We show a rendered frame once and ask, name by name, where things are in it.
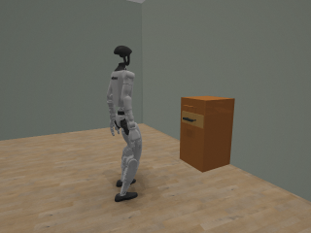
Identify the right robot thigh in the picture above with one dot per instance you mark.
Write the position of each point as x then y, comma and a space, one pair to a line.
136, 154

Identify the left robot forearm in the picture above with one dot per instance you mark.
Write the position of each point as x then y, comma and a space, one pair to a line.
112, 109

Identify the left robot upper arm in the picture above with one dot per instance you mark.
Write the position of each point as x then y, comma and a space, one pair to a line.
110, 90

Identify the right robot upper arm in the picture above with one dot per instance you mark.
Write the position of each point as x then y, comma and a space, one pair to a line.
128, 78

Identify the drawer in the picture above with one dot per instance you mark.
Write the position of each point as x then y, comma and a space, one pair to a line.
198, 120

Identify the right robot forearm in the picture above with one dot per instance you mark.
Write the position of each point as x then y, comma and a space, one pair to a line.
127, 108

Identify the humanoid robot head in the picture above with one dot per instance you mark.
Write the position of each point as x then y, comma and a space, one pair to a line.
123, 52

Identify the robot left hand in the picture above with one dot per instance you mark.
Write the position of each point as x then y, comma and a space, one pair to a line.
112, 125

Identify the handle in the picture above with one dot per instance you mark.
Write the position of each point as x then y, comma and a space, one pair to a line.
189, 119
189, 107

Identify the robot right hand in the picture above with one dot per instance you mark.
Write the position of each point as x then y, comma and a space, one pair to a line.
134, 135

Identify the cabinet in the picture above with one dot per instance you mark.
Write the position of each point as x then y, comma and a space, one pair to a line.
209, 147

